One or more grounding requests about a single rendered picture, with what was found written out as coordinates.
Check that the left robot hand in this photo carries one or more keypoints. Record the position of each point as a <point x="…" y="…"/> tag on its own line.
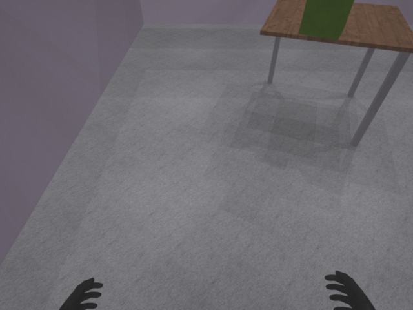
<point x="73" y="302"/>

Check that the table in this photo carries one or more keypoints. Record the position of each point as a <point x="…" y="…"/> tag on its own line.
<point x="368" y="25"/>

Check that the right robot hand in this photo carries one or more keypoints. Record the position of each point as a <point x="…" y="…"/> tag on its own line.
<point x="356" y="298"/>

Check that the carton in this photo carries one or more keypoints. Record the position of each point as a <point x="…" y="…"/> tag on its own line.
<point x="325" y="18"/>

